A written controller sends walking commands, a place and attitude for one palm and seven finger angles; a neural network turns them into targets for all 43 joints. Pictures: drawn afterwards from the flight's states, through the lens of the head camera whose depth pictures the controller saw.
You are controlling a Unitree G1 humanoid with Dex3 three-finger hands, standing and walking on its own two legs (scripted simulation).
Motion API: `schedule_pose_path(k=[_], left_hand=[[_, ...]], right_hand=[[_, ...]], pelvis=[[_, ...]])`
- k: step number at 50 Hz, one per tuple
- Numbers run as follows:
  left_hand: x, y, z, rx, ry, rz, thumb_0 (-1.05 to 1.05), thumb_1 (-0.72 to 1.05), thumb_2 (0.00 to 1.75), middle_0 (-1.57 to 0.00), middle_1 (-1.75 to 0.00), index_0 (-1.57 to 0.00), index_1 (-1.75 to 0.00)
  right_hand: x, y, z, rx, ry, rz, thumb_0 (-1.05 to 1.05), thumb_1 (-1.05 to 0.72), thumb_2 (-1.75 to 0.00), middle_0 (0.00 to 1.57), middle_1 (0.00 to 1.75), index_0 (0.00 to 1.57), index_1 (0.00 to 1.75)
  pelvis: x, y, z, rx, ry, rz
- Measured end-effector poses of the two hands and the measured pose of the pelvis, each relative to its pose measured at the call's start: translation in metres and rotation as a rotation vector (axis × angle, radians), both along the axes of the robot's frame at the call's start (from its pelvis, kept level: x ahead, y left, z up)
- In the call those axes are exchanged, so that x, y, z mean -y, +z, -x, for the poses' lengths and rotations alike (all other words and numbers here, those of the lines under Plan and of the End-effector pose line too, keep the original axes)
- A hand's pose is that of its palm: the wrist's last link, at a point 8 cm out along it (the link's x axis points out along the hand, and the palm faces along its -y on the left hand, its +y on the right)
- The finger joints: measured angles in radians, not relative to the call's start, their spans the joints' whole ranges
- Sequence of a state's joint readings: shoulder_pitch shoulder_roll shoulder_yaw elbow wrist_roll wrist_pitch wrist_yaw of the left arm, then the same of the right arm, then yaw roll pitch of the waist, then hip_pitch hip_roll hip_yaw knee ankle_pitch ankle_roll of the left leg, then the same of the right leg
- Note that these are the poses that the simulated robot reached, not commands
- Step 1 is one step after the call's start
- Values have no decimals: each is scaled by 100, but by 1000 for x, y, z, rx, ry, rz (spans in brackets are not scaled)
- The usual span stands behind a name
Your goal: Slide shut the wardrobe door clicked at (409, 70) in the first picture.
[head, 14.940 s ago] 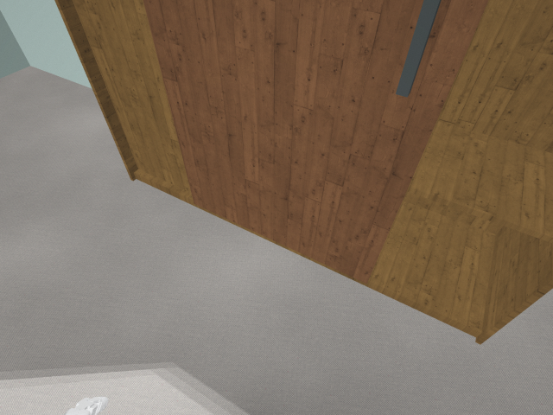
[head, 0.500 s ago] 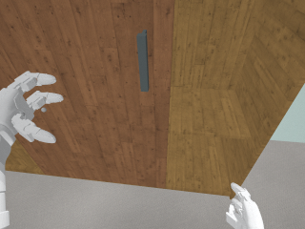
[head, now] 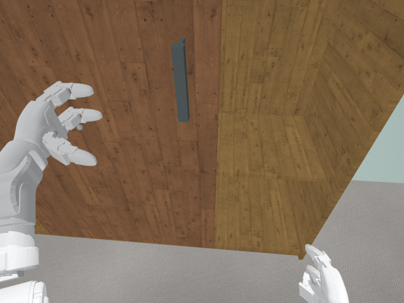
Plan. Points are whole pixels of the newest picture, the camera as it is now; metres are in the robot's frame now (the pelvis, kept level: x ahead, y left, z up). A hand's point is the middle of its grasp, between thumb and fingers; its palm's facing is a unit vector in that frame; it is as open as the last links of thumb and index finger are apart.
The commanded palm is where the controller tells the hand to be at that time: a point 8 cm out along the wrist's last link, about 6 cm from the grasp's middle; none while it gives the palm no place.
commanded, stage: move the hooked fingers beside the handle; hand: left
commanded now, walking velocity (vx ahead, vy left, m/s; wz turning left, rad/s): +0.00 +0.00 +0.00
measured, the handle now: (183, 81) +0.55 +0.10 +0.20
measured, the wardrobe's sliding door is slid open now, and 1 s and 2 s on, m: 0.43 0.43 0.43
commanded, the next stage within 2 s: none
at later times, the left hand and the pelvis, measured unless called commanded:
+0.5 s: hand (112, 110) +0.39 +0.22 +0.22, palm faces +0.05 -1.00 -0.02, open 14.0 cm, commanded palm +0.37 +0.26 +0.22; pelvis +0.02 +0.00 +0.00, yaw -1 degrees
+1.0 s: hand (141, 95) +0.45 +0.18 +0.22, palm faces +0.04 -1.00 +0.00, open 14.0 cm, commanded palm +0.44 +0.23 +0.21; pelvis +0.02 -0.01 +0.00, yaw -1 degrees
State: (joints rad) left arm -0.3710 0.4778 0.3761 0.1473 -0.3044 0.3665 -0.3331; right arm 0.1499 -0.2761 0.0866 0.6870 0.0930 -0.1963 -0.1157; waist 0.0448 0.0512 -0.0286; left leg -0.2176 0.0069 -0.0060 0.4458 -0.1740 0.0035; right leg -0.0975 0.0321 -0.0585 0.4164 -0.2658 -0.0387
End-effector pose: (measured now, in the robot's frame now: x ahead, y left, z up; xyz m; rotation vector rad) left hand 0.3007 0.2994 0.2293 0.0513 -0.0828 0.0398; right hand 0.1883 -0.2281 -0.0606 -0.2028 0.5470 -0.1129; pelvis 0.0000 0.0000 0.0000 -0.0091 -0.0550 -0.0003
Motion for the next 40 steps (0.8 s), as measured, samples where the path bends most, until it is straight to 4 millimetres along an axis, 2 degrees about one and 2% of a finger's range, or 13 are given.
schedule_pose_path(k=[8,20,31,40], left_hand=[[8,-9,-21,-49,20,15,-1,-51,30,-30,-120,-30,-120],[24,-8,-55,-54,7,32,-1,-50,30,-30,-120,-30,-120],[43,-8,-77,-62,-7,34,-1,-50,30,-30,-120,-30,-120],[55,-8,-101,-78,2,47,-1,-50,30,-30,-120,-30,-120]], right_hand=[[11,-8,9,-55,-38,9,2,-90,-90,20,30,20,30],[21,-16,18,-106,-79,7,2,-90,-90,20,30,20,30],[28,-23,29,-155,-106,8,2,-90,-90,20,30,20,30],[32,-29,44,-203,-132,7,1,-90,-90,20,30,20,30]], pelvis=[[1,0,-6,-11,-5,-3],[4,0,-13,-33,-15,-5],[5,0,-16,-43,-16,-5],[7,0,-17,-56,-22,-6]])
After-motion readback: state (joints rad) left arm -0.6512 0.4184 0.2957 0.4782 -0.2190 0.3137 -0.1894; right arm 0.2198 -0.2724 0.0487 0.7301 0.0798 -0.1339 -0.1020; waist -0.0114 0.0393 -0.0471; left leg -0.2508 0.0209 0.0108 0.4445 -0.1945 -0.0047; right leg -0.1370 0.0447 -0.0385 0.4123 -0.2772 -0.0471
